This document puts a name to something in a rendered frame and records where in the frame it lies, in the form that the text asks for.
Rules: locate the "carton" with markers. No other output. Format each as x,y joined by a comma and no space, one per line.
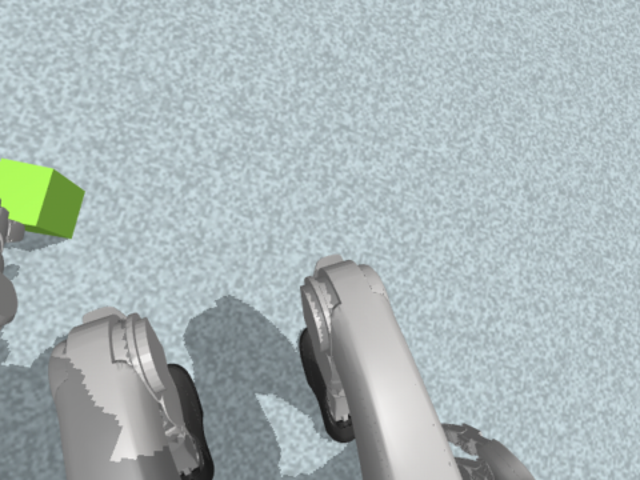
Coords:
40,198

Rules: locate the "right robot foot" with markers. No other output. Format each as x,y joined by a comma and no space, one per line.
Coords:
341,431

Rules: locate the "left robot arm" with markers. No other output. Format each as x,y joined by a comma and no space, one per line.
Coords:
8,297

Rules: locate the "left robot hand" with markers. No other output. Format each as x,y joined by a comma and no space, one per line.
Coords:
15,232

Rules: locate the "right robot hand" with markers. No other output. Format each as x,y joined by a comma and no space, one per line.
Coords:
495,461

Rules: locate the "left robot foot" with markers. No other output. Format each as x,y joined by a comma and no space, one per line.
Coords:
193,419

